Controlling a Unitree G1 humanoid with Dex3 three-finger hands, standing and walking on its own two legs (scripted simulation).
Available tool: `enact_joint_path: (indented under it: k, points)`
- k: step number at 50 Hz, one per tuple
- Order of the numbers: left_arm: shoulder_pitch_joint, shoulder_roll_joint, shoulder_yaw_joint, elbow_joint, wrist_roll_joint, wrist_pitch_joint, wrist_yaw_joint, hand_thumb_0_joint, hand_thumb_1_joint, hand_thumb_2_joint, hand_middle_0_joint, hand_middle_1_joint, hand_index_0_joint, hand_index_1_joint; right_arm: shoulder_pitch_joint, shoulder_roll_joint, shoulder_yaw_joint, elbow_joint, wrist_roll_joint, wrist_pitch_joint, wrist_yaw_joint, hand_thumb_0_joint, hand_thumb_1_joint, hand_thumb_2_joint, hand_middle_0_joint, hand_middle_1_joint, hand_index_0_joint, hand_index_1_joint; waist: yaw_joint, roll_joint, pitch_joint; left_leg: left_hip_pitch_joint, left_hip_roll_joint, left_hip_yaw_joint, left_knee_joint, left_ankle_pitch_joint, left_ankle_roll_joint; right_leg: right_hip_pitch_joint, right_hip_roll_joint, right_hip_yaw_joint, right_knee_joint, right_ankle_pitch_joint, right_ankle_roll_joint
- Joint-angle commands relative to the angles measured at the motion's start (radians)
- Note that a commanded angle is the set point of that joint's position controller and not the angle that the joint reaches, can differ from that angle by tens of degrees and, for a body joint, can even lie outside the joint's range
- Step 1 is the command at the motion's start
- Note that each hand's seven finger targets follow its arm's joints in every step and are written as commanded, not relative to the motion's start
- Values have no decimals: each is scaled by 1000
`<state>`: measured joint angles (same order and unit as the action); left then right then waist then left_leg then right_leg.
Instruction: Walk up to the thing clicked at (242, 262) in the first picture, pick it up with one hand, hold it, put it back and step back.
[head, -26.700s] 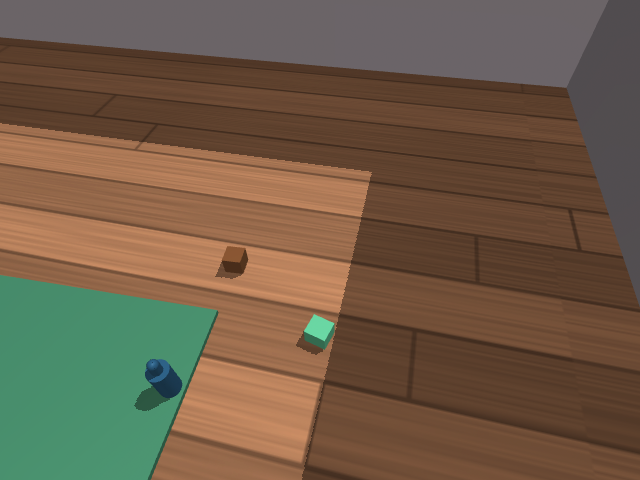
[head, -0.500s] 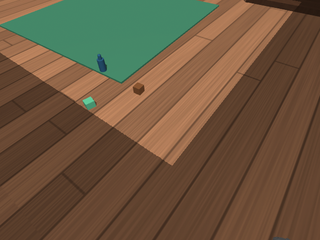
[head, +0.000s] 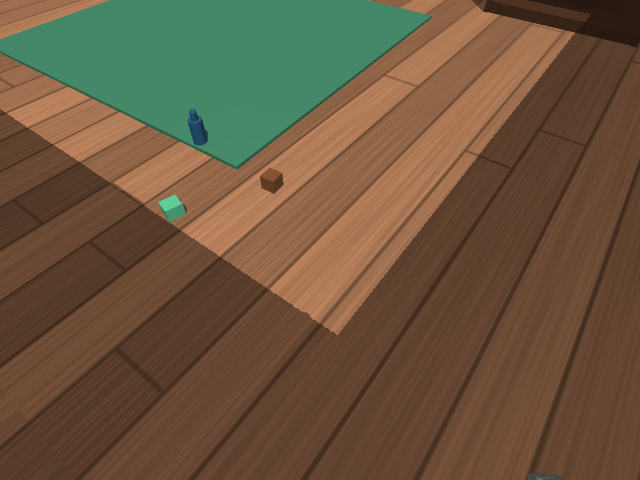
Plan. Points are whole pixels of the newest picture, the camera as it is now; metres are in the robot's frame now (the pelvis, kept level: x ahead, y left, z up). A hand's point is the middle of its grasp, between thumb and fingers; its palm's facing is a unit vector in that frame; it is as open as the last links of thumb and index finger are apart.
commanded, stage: stand
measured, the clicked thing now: (271, 180) +1.46 +0.24 -0.74
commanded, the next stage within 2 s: none
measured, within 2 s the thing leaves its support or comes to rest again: neither
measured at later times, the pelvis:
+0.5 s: pelvis -0.01 -0.01 +0.00, yaw -1 degrees
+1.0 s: pelvis +0.00 -0.02 +0.00, yaw -1 degrees
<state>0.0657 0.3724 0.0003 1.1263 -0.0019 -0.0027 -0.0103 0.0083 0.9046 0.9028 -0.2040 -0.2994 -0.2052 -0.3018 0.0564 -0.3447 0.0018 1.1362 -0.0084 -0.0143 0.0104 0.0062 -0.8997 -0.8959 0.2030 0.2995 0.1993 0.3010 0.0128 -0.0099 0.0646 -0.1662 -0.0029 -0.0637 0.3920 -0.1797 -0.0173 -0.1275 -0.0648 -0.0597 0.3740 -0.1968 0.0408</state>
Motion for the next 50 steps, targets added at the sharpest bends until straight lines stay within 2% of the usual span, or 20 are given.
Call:
enact_joint_path:
  k: [1,2,4,6,7,10,11,16,19,24,25,30,31,36,39,40,43,47,49,50]
  points:
    - [-50,208,40,-50,5,-28,11,0,900,900,-200,-300,-200,-300,-49,-226,-48,-49,8,-20,-17,0,-900,-900,200,300,200,300,-9,27,-125,37,116,-68,-78,213,24,55,-78,79,-68,89,-45]
    - [-39,206,40,-47,5,-29,11,0,900,900,-200,-300,-200,-300,-59,-222,-48,-49,5,-19,-16,0,-900,-900,200,300,200,300,-3,31,-127,48,116,-65,-75,224,26,48,-79,78,-71,104,-46]
    - [-47,212,40,-42,6,-28,12,0,900,900,-200,-300,-200,-300,-57,-220,-49,-45,5,-12,-14,0,-900,-900,200,300,200,300,-10,7,-85,2,105,-66,-98,115,21,36,-77,80,-97,26,-42]
    - [-37,210,38,-42,9,-31,11,0,900,900,-200,-300,-200,-300,-61,-219,-50,-47,6,-11,-12,0,-900,-900,200,300,200,300,-12,10,-93,40,107,-61,-95,115,25,12,-79,85,-106,33,-44]
    - [-41,213,40,-39,9,-29,12,0,900,900,-200,-300,-200,-300,-49,-219,-50,-42,7,-10,-12,0,-900,-900,200,300,200,300,-19,8,-72,22,106,-66,-112,66,21,5,-74,85,-106,5,-43]
    - [-31,212,41,-42,7,-34,14,0,900,900,-200,-300,-200,-300,-58,-222,-52,-43,3,-11,-10,0,-900,-900,200,300,200,300,-9,16,-106,33,112,-60,-98,140,26,37,-84,89,-102,58,-45]
    - [-28,213,40,-40,8,-34,13,0,900,900,-200,-300,-200,-300,-55,-210,-48,-40,2,-10,-9,0,-900,-900,200,300,200,300,-11,0,-81,31,105,-59,-105,99,20,5,-80,92,-114,17,-43]
    - [-16,214,42,-42,9,-30,13,0,900,900,-200,-300,-200,-300,-47,-211,-50,-37,2,-5,-7,0,-900,-900,200,300,200,300,-10,8,-61,-1,99,-59,-116,25,20,0,-79,99,-127,-58,-46]
    - [-10,212,42,-44,11,-28,12,0,900,900,-200,-300,-200,-300,-34,-212,-50,-35,1,-9,-8,0,-900,-900,200,300,200,300,-12,15,-75,20,106,-63,-120,28,21,-8,-77,99,-116,-49,-49]
    - [-4,215,42,-52,10,-33,14,0,900,900,-200,-300,-200,-300,-33,-207,-48,-35,0,-8,-7,0,-900,-900,200,300,200,300,-4,-11,-79,16,108,-57,-103,99,21,11,-82,101,-116,8,-48]
    - [-7,214,43,-52,10,-31,14,0,900,900,-200,-300,-200,-300,-30,-210,-48,-33,0,-7,-8,0,-900,-900,200,300,200,300,-10,-11,-64,17,102,-54,-107,55,18,-20,-80,109,-128,-48,-47]
    - [-1,207,40,-51,9,-26,12,0,900,900,-200,-300,-200,-300,-13,-214,-48,-30,0,-7,-7,0,-900,-900,200,300,200,300,-12,9,-66,10,111,-60,-115,32,23,-11,-74,103,-116,-53,-52]
    - [3,210,42,-51,10,-24,10,0,900,900,-200,-300,-200,-300,-10,-218,-47,-29,-1,-7,-9,0,-900,-900,200,300,200,300,-10,25,-52,-10,108,-62,-130,2,19,-13,-69,99,-111,-60,-50]
    - [-4,210,43,-57,9,-23,10,0,900,900,-200,-300,-200,-300,-12,-218,-44,-34,-2,-12,-11,0,-900,-900,200,300,200,300,-6,19,-75,-11,115,-60,-125,56,19,18,-73,101,-92,-3,-54]
    - [7,210,42,-57,10,-25,10,0,900,900,-200,-300,-200,-300,-7,-218,-44,-32,0,-10,-10,0,-900,-900,200,300,200,300,-5,7,-67,10,110,-56,-116,47,18,-12,-72,104,-108,-40,-51]
    - [-1,210,41,-59,12,-27,11,0,900,900,-200,-300,-200,-300,-6,-219,-43,-36,0,-12,-11,0,-900,-900,200,300,200,300,-10,11,-90,24,116,-53,-103,93,22,6,-78,106,-103,15,-52]
    - [-13,211,42,-63,8,-26,11,0,900,900,-200,-300,-200,-300,-2,-217,-40,-35,0,-11,-11,0,-900,-900,200,300,200,300,-10,7,-87,8,115,-52,-111,114,17,18,-75,101,-95,27,-52]
    - [-3,209,42,-58,8,-27,10,0,900,900,-200,-300,-200,-300,7,-222,-39,-34,1,-11,-12,0,-900,-900,200,300,200,300,-10,6,-84,10,120,-53,-112,114,17,25,-74,99,-97,36,-50]
    - [-6,208,42,-55,9,-23,9,0,900,900,-200,-300,-200,-300,7,-219,-36,-33,0,-11,-12,0,-900,-900,200,300,200,300,-13,16,-66,2,117,-54,-123,75,13,8,-69,97,-100,6,-51]
    - [2,207,43,-56,9,-23,9,0,900,900,-200,-300,-200,-300,-4,-226,-37,-36,0,-12,-13,0,-900,-900,200,300,200,300,-4,22,-76,18,119,-52,-117,86,16,10,-71,98,-98,23,-53]
